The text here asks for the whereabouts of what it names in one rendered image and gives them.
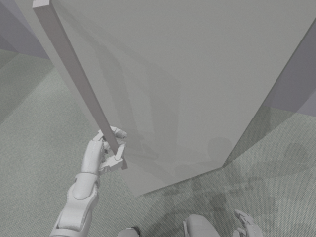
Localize robot right hand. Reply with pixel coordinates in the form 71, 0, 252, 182
232, 209, 264, 237

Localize handle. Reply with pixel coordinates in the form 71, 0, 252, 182
32, 0, 128, 170

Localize fridge door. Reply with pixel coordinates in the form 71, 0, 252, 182
14, 0, 316, 197

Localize left robot forearm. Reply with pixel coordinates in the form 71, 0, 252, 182
49, 172, 101, 237

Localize robot left hand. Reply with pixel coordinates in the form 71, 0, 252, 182
80, 126, 128, 178

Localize right robot thigh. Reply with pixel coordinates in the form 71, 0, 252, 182
182, 215, 220, 237

